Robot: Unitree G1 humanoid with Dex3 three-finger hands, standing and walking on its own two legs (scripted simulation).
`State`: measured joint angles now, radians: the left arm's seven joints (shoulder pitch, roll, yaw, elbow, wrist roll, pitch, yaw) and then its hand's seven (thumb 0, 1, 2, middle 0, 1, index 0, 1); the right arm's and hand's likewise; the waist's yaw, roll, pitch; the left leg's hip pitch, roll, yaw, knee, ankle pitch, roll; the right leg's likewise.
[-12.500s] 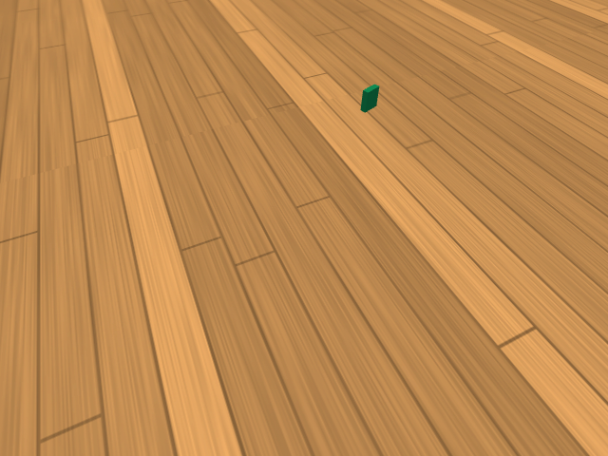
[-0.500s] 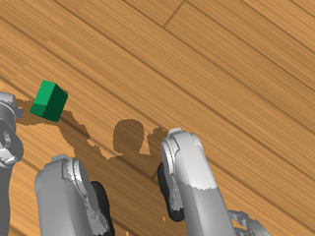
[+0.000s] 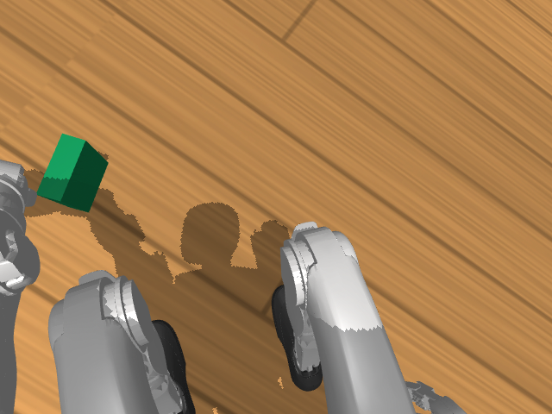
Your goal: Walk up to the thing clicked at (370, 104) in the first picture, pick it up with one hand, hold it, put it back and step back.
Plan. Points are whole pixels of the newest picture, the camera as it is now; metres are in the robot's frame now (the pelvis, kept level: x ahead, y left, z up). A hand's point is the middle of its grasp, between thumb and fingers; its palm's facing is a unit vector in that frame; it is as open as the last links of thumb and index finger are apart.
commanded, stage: rise first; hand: left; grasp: from the side
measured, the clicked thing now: (76, 176) +0.50 +0.24 -0.28
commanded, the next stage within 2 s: none
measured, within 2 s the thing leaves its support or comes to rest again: neither
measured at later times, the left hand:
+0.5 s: hand out of the picture +0.46 +0.31 -0.15, palm faces -0.11 -0.42 -0.90, open 13.7 cm
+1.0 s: hand out of the picture +0.48 +0.30 -0.16, palm faces -0.11 -0.41 -0.90, open 13.3 cm
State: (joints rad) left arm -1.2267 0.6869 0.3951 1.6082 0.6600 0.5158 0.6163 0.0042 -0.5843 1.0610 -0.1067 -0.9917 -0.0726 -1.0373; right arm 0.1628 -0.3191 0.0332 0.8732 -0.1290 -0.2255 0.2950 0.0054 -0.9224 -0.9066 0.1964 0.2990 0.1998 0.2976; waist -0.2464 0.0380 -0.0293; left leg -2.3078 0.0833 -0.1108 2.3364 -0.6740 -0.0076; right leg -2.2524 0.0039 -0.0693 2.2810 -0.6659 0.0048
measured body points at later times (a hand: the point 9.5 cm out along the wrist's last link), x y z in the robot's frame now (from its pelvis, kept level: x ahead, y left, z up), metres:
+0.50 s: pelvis +0.00 +0.00 -0.01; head +0.26 +0.03 +0.35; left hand +0.47 +0.33 -0.10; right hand +0.00 -0.27 -0.13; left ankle +0.08 +0.13 -0.31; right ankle +0.10 -0.12 -0.31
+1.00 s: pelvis +0.00 +0.00 -0.01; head +0.27 +0.03 +0.35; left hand +0.49 +0.31 -0.11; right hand -0.01 -0.27 -0.12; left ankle +0.08 +0.13 -0.31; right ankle +0.10 -0.12 -0.31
